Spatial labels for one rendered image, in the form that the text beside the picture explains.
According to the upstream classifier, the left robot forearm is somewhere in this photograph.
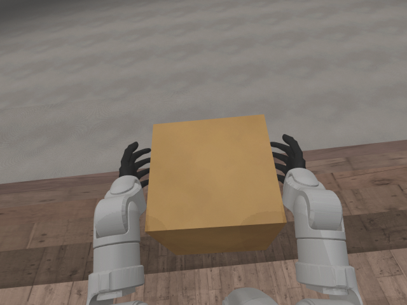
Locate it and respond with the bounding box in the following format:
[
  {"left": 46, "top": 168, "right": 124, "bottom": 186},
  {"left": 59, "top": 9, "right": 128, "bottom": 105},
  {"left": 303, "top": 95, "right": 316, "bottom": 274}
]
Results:
[{"left": 86, "top": 175, "right": 147, "bottom": 305}]

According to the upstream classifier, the right robot hand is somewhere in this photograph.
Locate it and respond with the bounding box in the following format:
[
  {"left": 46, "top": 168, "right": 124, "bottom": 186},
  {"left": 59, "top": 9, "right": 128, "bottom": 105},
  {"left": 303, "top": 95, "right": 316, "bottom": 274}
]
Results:
[{"left": 270, "top": 134, "right": 306, "bottom": 184}]

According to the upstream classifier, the carton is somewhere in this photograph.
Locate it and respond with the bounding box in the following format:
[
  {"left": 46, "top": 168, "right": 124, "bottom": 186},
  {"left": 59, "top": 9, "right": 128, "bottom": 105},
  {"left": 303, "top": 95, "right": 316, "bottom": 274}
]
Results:
[{"left": 145, "top": 114, "right": 287, "bottom": 255}]

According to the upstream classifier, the right robot thigh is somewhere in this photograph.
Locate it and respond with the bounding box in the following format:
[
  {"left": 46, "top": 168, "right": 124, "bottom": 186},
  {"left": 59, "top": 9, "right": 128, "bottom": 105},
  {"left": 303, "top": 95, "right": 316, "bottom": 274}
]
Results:
[{"left": 222, "top": 287, "right": 278, "bottom": 305}]

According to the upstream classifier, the left robot hand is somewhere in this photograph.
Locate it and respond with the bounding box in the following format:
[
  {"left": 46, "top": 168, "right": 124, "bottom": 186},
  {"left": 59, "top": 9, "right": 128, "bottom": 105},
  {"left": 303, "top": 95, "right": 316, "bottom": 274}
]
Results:
[{"left": 119, "top": 142, "right": 151, "bottom": 188}]

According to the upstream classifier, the right robot forearm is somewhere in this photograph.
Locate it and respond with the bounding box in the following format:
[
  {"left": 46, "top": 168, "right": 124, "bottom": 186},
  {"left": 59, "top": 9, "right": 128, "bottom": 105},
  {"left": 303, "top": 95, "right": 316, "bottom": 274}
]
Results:
[{"left": 282, "top": 168, "right": 363, "bottom": 305}]

